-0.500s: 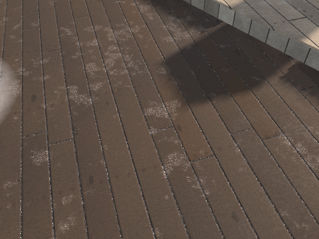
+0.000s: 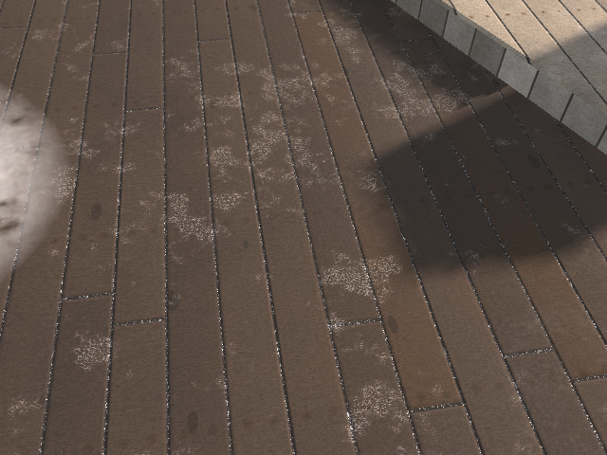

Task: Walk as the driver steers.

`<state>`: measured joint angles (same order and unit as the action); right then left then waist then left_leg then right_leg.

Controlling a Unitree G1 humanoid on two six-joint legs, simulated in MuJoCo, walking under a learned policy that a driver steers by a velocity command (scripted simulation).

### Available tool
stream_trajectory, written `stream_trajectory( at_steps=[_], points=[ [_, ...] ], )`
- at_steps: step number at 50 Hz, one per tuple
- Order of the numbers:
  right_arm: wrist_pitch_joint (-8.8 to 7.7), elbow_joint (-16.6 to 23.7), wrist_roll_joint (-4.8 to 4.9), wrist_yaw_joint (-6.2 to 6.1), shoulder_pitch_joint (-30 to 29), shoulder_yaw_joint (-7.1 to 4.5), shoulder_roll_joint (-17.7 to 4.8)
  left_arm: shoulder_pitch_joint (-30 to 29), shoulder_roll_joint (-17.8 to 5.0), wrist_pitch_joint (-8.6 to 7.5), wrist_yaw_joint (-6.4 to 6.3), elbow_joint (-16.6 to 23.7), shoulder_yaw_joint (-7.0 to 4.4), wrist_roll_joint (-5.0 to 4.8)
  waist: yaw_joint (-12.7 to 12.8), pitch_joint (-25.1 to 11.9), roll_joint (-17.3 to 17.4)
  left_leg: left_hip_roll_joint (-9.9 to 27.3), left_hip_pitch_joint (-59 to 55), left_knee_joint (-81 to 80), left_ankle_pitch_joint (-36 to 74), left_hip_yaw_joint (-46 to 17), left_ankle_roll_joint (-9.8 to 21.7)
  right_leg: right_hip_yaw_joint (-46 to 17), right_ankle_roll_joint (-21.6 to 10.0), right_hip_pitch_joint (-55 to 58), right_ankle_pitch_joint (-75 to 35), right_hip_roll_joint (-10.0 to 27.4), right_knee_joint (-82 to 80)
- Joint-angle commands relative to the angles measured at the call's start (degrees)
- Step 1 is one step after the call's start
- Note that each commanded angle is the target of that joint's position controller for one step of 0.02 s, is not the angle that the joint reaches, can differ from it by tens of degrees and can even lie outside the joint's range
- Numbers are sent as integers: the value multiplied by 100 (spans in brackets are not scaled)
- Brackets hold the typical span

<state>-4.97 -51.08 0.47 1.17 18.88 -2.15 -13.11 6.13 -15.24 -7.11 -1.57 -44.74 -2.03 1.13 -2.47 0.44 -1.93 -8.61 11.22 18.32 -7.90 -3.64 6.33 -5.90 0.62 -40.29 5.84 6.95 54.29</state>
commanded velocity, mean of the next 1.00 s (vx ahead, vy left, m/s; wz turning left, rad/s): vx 0.33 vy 0.00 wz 0.47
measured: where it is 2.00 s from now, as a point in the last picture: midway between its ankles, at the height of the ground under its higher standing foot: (265, 442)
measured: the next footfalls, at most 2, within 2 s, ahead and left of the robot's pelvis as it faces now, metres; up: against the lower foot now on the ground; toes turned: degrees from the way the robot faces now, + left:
right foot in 0.22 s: +0.31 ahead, -0.14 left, +0.00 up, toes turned +12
left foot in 0.70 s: +0.46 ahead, +0.17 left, +0.00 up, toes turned +26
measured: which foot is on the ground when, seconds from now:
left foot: down 0.00-0.24, up 0.26-0.68, down 0.70-1.00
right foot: up 0.00-0.20, down 0.22-0.72, up 0.74-1.00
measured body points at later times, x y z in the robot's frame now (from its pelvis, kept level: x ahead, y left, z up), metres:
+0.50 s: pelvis +0.26 -0.04 +0.00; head +0.29 -0.04 +0.45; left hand +0.23 +0.24 -0.11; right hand +0.50 -0.25 -0.10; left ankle +0.31 +0.15 -0.66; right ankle +0.27 -0.15 -0.74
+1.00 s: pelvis +0.39 +0.05 -0.01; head +0.41 +0.08 +0.44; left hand +0.38 +0.35 -0.13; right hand +0.65 -0.10 -0.10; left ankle +0.43 +0.15 -0.74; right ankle +0.49 -0.09 -0.70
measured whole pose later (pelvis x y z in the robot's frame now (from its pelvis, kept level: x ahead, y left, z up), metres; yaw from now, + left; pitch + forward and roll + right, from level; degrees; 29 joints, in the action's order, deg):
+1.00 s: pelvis +0.39 +0.05 -0.01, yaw +28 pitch +3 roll +0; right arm -1.1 -38.6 -1.2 0.5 9.0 -2.4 -14.0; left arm 9.3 -16.3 0.5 -2.6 -44.3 -2.4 0.2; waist -0.4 1.2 -2.0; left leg -4.4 23.2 26.2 -5.6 -0.2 4.3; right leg -2.6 3.4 -30.3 21.3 4.6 52.4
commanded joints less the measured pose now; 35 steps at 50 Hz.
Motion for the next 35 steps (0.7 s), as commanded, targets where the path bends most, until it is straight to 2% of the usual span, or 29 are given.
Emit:
stream_trajectory(
  at_steps=[1,4,6,8,9,10,11,12,13,14,15,16,17,18,19,22,24,26,28,30,32,33,34,35],
  points=[
    [-69,447,75,-128,-47,-232,-960,-258,-206,0,-33,397,-40,-10,44,114,476,1213,911,-758,422,-1097,790,283,122,828,-1031,-363,-1415],
    [-9,411,121,-154,231,-253,-988,-751,-270,-32,36,590,-41,-119,-176,11,610,1348,418,-508,107,-1425,681,244,171,998,-1153,-565,-2172],
    [44,395,137,-180,367,-246,-929,-939,-405,-89,108,716,-73,-144,-214,-15,603,1487,-68,-168,-46,-1794,655,104,126,986,-914,-618,-2544],
    [96,458,103,-217,313,-268,-987,-918,-557,-171,173,778,-125,-158,-105,-55,714,1604,-370,191,64,-2141,606,66,20,1250,-414,-690,-2817],
    [124,507,86,-229,225,-278,-1004,-699,-629,-209,180,741,-162,-166,36,-122,827,1593,-408,404,236,-2241,556,115,-70,1594,-201,-713,-2948],
    [143,573,76,-226,121,-246,-906,-191,-734,-238,158,614,-229,-150,301,-338,856,1388,-312,814,507,-2186,434,197,-229,2327,-152,-704,-3194],
    [117,696,28,-194,-31,-150,-655,642,-982,-263,116,496,-319,-74,704,-983,650,1101,216,1965,538,-1846,239,-261,-574,3709,-123,-98,-3039],
    [43,826,72,-161,414,-37,-285,1527,-1490,-213,54,432,-453,22,779,-1889,-526,331,1919,3826,-726,-956,-206,-1993,-1342,5929,157,1179,-3022],
    [-5,930,186,-150,790,-11,-428,1770,-1370,-115,98,257,-469,-73,637,-2152,-1792,382,3262,5008,-2598,-674,-301,-3891,-1814,6468,1342,1983,-3504],
    [30,842,243,-160,503,-151,-1023,1447,-781,-85,95,418,-333,-100,709,-1360,-883,773,3658,5599,-2186,-815,-338,-3409,-1555,5778,1922,1777,-3634],
    [87,922,182,-167,55,-193,-1092,1162,-593,-36,92,476,-270,-112,699,-732,-309,976,3637,5702,-1648,-603,-392,-2474,-1286,5000,1507,1495,-3729],
    [116,995,112,-161,-150,-197,-970,881,-511,-8,112,472,-225,-104,567,-314,-45,1129,3455,5481,-1264,-518,-442,-1834,-1168,4284,903,1187,-3945],
    [155,1026,61,-152,-260,-226,-859,703,-390,0,140,447,-184,-88,444,-37,-26,1272,3253,5230,-1032,-483,-422,-1256,-995,3792,475,860,-4146],
    [193,1075,102,-122,-125,-210,-711,633,-463,-11,156,401,-197,-52,294,5,-360,1376,3017,5155,-873,-380,-460,-925,-1019,3472,231,802,-4300],
    [229,1090,113,-101,-106,-186,-594,640,-452,-38,182,353,-216,-75,286,26,-389,1429,2949,5121,-781,-278,-503,-624,-1075,3313,-91,721,-4422],
    [269,1305,92,-96,-371,-191,-536,745,-613,-77,197,207,-294,-88,274,52,-211,1489,3234,4693,-317,-275,-589,18,-1187,3379,-1039,719,-4521],
    [254,1446,57,-77,-597,-188,-505,708,-742,-31,156,158,-329,-71,265,112,-166,1431,3199,3987,102,-156,-644,488,-1145,3414,-2206,686,-4391],
    [216,1563,24,-5,-916,-152,-411,645,-844,51,85,134,-341,-80,345,96,-225,1342,2794,3080,745,158,-641,1010,-1001,3335,-2684,521,-4234],
    [205,1688,13,91,-1266,-141,-365,737,-934,127,24,79,-343,-123,483,30,-260,1215,2413,2420,1173,420,-612,1270,-911,3379,-2757,506,-4060],
    [234,1844,31,182,-1448,-181,-448,801,-1059,193,-6,38,-370,-205,504,-39,-341,1166,2255,2045,1028,474,-515,1303,-835,3663,-2737,647,-3826],
    [257,1952,8,241,-1394,-270,-637,717,-1192,264,-36,62,-420,-287,380,-155,-420,1018,2006,1798,461,585,-328,1323,-736,3918,-3146,778,-3372],
    [258,1943,-19,246,-1198,-324,-735,707,-1240,296,-52,68,-442,-330,258,-291,-432,866,1646,1631,206,663,-207,1319,-689,3938,-3556,778,-2962],
    [241,1813,-30,231,-647,-422,-882,664,-1209,336,-61,78,-435,-356,-55,-538,-292,666,949,1144,439,726,-47,1405,-579,3867,-3627,636,-2208],
    [230,1661,-47,142,-79,-555,-1185,856,-1034,342,-43,69,-370,-306,-300,-869,86,611,-88,693,1477,595,164,1565,-329,3414,-2941,268,-1062]
  ],
)
Keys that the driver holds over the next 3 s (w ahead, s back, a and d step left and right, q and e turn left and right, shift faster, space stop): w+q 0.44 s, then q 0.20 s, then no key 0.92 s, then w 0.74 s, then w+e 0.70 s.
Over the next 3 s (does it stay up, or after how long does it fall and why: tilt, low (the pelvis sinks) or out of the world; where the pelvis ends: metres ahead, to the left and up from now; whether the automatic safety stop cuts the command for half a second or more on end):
stays up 1.04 0.34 0.00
